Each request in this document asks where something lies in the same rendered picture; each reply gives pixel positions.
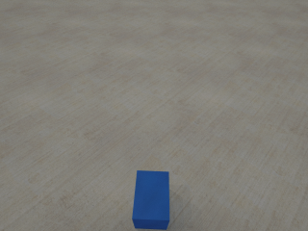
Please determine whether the carton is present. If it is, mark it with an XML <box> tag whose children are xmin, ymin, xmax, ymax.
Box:
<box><xmin>132</xmin><ymin>170</ymin><xmax>170</xmax><ymax>230</ymax></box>

